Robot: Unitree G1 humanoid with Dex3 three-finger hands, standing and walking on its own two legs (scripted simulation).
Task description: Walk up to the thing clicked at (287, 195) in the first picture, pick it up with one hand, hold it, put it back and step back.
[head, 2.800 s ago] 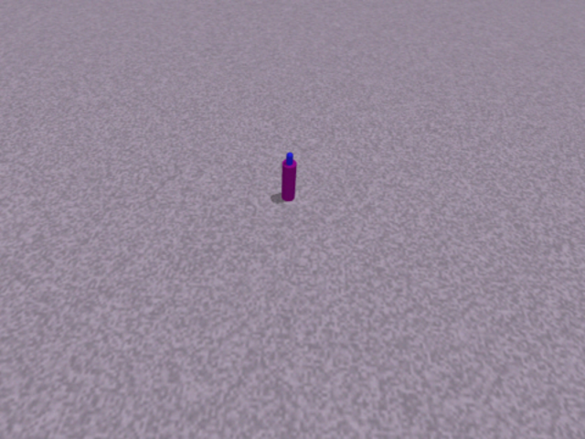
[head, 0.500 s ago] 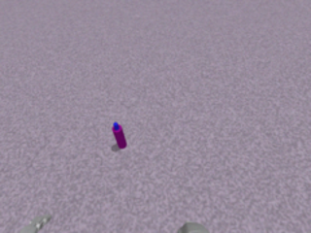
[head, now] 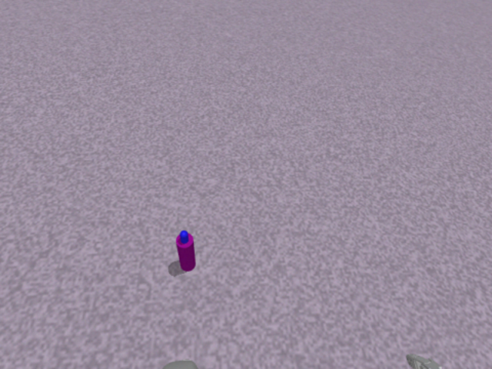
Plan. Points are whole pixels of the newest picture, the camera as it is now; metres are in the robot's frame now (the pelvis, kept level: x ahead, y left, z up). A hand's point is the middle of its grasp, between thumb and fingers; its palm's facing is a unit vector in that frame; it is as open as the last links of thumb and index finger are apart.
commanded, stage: walk up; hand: left
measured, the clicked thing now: (186, 249) +0.61 +0.19 -0.62
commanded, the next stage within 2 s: none
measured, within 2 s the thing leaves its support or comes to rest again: neither
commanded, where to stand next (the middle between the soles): +0.27 -0.01 m, yaw +0 degrees
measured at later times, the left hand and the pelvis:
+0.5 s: hand (118, 298) +0.25 +0.23 -0.11, palm faces -0.05 -0.91 -0.40, open 7.4 cm; pelvis +0.14 -0.03 +0.00, yaw +0 degrees
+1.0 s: hand (117, 310) +0.24 +0.24 -0.16, palm faces +0.00 -0.96 -0.28, open 7.4 cm; pelvis +0.18 -0.01 +0.01, yaw +0 degrees
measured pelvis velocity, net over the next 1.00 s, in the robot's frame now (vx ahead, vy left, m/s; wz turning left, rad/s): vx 0.18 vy -0.01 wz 0.01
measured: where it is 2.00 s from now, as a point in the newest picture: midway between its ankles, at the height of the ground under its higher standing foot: outside the picture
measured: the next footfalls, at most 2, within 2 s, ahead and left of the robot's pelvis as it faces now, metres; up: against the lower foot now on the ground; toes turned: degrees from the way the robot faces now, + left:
right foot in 0.40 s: +0.25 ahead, -0.13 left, +0.00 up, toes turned -1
left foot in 0.80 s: +0.26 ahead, +0.11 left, +0.00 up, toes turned +1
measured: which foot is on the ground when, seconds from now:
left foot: down 0.00-0.42, up 0.44-0.78, down 0.80-1.00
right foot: up 0.00-0.38, down 0.40-1.00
